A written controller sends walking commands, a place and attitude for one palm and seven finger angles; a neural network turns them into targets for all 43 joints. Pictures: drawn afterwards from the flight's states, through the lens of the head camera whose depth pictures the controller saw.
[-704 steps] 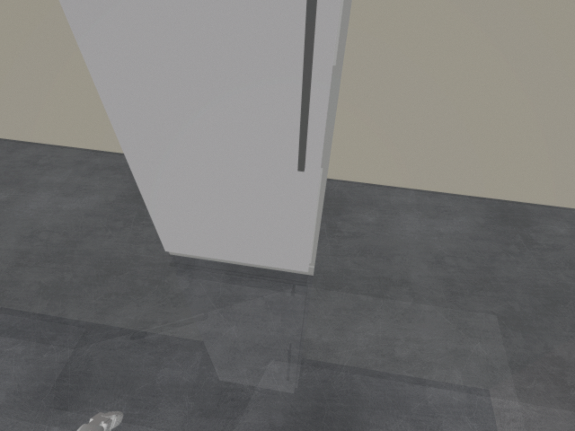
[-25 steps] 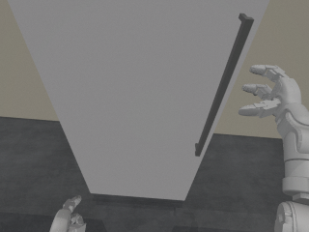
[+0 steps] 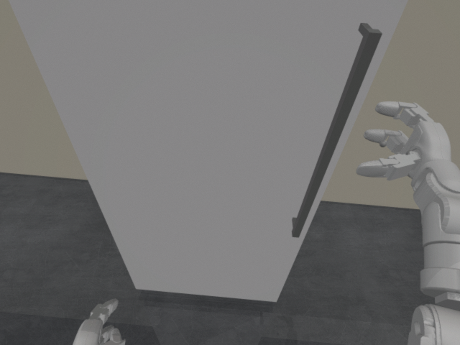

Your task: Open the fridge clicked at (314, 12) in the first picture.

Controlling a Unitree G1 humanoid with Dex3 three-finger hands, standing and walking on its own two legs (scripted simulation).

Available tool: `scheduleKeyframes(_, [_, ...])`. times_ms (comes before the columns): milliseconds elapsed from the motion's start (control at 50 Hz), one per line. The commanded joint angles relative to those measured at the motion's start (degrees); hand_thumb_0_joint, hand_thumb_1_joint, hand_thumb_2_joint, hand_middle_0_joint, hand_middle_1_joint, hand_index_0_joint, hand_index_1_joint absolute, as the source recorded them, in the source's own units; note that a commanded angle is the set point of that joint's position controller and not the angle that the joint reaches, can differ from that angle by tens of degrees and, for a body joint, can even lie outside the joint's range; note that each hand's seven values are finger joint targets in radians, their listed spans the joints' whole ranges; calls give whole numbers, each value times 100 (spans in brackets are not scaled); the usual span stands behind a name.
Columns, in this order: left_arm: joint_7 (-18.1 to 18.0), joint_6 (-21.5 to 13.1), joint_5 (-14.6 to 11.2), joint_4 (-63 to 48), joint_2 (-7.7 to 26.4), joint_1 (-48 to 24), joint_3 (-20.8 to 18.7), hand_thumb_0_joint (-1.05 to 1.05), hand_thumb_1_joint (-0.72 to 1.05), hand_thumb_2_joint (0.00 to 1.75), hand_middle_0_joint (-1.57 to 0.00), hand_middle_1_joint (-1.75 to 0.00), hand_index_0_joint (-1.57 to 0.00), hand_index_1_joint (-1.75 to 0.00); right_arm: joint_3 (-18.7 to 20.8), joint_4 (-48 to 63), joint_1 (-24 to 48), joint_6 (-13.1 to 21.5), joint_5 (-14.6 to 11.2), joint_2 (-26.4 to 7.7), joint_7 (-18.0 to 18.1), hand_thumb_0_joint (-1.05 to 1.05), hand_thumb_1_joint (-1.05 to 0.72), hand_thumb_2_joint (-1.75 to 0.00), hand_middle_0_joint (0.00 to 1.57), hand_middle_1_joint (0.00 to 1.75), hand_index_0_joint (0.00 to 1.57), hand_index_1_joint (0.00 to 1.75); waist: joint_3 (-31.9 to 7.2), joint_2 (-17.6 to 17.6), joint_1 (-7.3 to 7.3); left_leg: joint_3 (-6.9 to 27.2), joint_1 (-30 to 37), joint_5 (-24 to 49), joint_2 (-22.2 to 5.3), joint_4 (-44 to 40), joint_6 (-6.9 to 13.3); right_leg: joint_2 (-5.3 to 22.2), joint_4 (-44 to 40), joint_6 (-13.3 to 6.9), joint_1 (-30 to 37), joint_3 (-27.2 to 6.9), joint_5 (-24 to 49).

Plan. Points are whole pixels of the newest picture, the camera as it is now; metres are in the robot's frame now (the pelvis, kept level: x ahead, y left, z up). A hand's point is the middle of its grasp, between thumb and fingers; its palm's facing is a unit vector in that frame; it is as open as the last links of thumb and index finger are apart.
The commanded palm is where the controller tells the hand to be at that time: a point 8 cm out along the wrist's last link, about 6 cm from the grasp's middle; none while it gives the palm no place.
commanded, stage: move the hooked fingers beside the handle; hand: right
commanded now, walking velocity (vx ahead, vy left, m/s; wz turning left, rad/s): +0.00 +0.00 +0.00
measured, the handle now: (320, 158) +0.45 -0.14 +0.12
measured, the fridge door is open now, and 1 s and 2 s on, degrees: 0 0 0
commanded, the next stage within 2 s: feel for the door with the fingertips in 0.42 s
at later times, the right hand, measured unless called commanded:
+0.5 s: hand (380, 139) +0.39 -0.20 +0.22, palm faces +0.07 +1.00 -0.02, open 14.0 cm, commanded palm +0.36 -0.25 +0.21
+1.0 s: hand (355, 141) +0.38 -0.16 +0.22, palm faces +0.08 +1.00 -0.01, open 14.0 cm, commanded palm +0.36 -0.22 +0.21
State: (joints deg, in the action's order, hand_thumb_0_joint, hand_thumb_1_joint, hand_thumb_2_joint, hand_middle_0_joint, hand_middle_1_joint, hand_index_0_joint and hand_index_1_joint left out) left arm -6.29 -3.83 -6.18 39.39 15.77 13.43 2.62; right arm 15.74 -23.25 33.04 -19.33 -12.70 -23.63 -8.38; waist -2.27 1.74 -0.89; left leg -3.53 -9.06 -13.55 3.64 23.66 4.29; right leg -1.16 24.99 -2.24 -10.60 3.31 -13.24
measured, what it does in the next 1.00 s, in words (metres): stands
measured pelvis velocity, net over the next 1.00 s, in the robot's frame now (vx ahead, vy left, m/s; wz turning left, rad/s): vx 0.00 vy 0.01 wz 0.01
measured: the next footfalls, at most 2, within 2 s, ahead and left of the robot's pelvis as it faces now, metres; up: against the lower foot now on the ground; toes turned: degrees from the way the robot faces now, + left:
none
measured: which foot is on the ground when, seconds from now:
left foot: down 0.00-1.00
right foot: down 0.00-1.00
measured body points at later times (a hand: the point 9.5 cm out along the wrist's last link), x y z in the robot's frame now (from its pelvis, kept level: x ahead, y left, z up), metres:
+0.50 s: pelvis +0.00 -0.01 +0.00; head -0.03 +0.01 +0.45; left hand +0.15 +0.24 -0.09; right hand +0.38 -0.25 +0.22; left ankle -0.01 +0.07 -0.74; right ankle +0.00 -0.09 -0.74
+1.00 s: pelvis +0.00 +0.01 +0.00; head -0.04 +0.02 +0.45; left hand +0.16 +0.24 -0.09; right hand +0.37 -0.21 +0.22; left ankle -0.01 +0.07 -0.74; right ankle +0.00 -0.09 -0.74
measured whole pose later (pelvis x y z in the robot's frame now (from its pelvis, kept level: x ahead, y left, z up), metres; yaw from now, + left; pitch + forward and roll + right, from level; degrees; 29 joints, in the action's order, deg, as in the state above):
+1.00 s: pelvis +0.00 +0.01 +0.00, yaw +0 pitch -3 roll +0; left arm -5.4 -1.5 -5.3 39.0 14.1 10.3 3.8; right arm 11.6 -17.7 32.0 -22.0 -12.0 -16.9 -2.2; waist -2.5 2.0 -0.1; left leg -3.2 -6.5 -12.5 3.9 21.9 4.7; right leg -1.1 22.3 -1.8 -7.5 3.5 -11.8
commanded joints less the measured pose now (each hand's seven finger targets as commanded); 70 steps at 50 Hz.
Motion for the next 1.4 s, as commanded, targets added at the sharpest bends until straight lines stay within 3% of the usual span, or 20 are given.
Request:
scheduleKeyframes(0, [-60,-301,27,-830,772,-701,-279,0,90,90,-20,-30,-20,-30,236,1388,2945,439,-98,-1280,-11,0,50,-30,30,120,30,120,-1418,-13,-44,537,128,1610,-418,-337,-303,217,-126,-12,830,-455,1335])
scheduleKeyframes(120, [-29,-264,4,-890,726,-802,-247,0,90,90,-20,-30,-20,-30,223,1274,2585,336,-87,-1184,-23,0,50,-30,30,120,30,120,-1443,28,82,454,215,1688,-412,-305,-277,187,-186,0,788,-467,1431])
scheduleKeyframes(180, [-39,-224,-6,-849,708,-785,-218,0,90,90,-20,-30,-20,-30,-87,1009,2839,220,-59,-866,12,0,50,-30,30,120,30,120,-1090,-187,-54,381,-107,1191,-361,-405,-280,194,-245,11,706,-519,1087])
scheduleKeyframes(220, [-51,-229,23,-861,744,-801,-240,0,90,90,-20,-30,-20,-30,178,1089,2976,257,-49,-1183,86,0,50,-30,30,120,30,120,-1328,-225,17,434,33,1252,-394,-405,-275,197,-231,-12,748,-517,1157])
scheduleKeyframes(260, [-48,-234,32,-855,695,-804,-211,0,90,90,-20,-30,-20,-30,48,1076,3150,318,-18,-1041,122,0,50,-30,30,120,30,120,-1296,-84,-11,428,6,1207,-379,-404,-251,190,-243,6,780,-526,1165])
scheduleKeyframes(320, [-35,-239,59,-890,708,-827,-222,0,90,90,-20,-30,-20,-30,239,1401,3232,499,15,-1299,176,0,50,-30,30,120,30,120,-1673,85,77,455,287,1473,-399,-360,-214,193,-256,4,925,-520,1425])
scheduleKeyframes(460, [-18,-169,8,-916,692,-848,-205,0,90,90,-20,-30,-20,-30,116,1075,2514,252,-36,-988,76,0,50,-30,30,120,30,120,-1141,-199,90,375,140,1330,-359,-431,-249,205,-344,15,717,-495,1224])
scheduleKeyframes(580, [-17,-242,29,-905,632,-920,-221,0,90,90,-20,-30,-20,-30,-187,1827,3077,362,-61,-618,243,0,50,-30,30,120,30,120,-1484,173,29,372,87,1259,-312,-449,-192,210,-309,29,1124,-578,1396])
scheduleKeyframes(640, [-6,-241,44,-836,611,-949,-207,0,90,90,-20,-30,-20,-30,-317,1764,2974,318,-71,-367,360,0,50,-30,30,120,30,120,-1429,-64,18,357,104,1328,-310,-453,-220,209,-317,22,1094,-555,1425])
scheduleKeyframes(820, [53,-98,115,-911,589,-1090,-194,0,90,90,-20,-30,-20,-30,92,1781,2427,167,57,-587,697,0,50,-30,30,120,30,120,-1539,-304,280,438,614,1794,-392,-426,-279,176,-397,-3,860,-391,1557])
scheduleKeyframes(860, [59,-79,98,-934,556,-1110,-178,0,90,90,-20,-30,-20,-30,-37,1831,2390,163,51,-425,658,0,50,-30,30,120,30,120,-1419,-362,238,436,571,1788,-372,-426,-299,168,-398,0,828,-355,1474])
scheduleKeyframes(900, [42,-34,108,-891,619,-1090,-199,0,90,90,-20,-30,-20,-30,149,1715,2321,131,83,-690,655,0,50,-30,30,120,30,120,-1273,-446,223,491,537,1755,-398,-478,-361,178,-388,-17,767,-322,1346])
scheduleKeyframes(980, [16,-40,62,-882,557,-1137,-161,0,90,90,-20,-30,-20,-30,-270,1770,2839,97,81,-406,571,0,50,-30,30,120,30,120,-1117,-141,37,534,249,1401,-387,-580,-376,142,-362,-25,820,-331,1070])
scheduleKeyframes(1040, [-15,-69,79,-797,615,-1096,-182,0,90,90,-20,-30,-20,-30,-142,1621,3244,166,40,-669,521,0,50,-30,30,120,30,120,-1201,-194,-20,601,245,1302,-432,-615,-397,130,-343,-35,774,-356,953])
scheduleKeyframes(1100, [-27,-82,93,-718,666,-1026,-200,0,90,90,-20,-30,-20,-30,-11,1196,3268,244,10,-843,461,0,50,-30,30,120,30,120,-1201,-245,-8,707,302,1307,-508,-605,-449,135,-297,-8,624,-379,842])
scheduleKeyframes(1160, [-8,-126,63,-722,623,-972,-207,0,90,90,-20,-30,-20,-30,-262,1007,3392,343,2,-589,374,0,50,-30,30,120,30,120,-1311,-131,-45,670,276,1403,-494,-545,-416,116,-267,-14,641,-402,905])
scheduleKeyframes(1260, [1,-126,70,-641,717,-813,-242,0,90,90,-20,-30,-20,-30,99,292,3475,399,-2,-1029,328,0,50,-30,30,120,30,120,-1251,-532,-25,878,389,1286,-634,-542,-528,138,-227,23,109,-431,585])
scheduleKeyframes(1300, [19,-116,80,-664,757,-788,-281,0,90,90,-20,-30,-20,-30,232,285,3420,491,31,-1200,347,0,50,-30,30,120,30,120,-1373,-416,38,985,529,1372,-707,-499,-539,156,-189,48,41,-419,589])
scheduleKeyframes(1340, [33,-146,59,-704,690,-751,-265,0,90,90,-20,-30,-20,-30,-83,436,3816,634,67,-931,326,0,50,-30,30,120,30,120,-1431,-250,-57,873,443,1400,-631,-459,-482,139,-206,16,150,-402,669])
scheduleKeyframes(1380, [34,-166,62,-661,716,-647,-286,0,90,90,-20,-30,-20,-30,136,269,3720,685,94,-1151,359,0,50,-30,30,120,30,120,-1428,-308,-32,862,397,1354,-601,-472,-479,149,-192,15,122,-417,641])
